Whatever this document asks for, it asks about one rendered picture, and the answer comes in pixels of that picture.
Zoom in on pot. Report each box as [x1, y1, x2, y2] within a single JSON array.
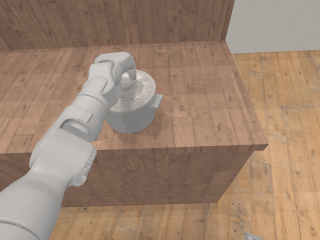
[[105, 93, 163, 134]]

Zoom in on knob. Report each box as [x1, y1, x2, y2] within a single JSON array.
[[120, 77, 133, 92]]

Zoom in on robot left hand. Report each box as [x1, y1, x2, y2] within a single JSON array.
[[94, 52, 137, 98]]

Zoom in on lid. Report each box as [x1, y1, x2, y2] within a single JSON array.
[[110, 69, 156, 114]]

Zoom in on table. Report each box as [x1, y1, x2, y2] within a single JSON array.
[[0, 0, 269, 208]]

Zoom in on robot left upper arm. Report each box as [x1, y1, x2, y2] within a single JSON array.
[[0, 127, 97, 240]]

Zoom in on left robot forearm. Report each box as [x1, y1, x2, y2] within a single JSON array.
[[29, 58, 123, 169]]

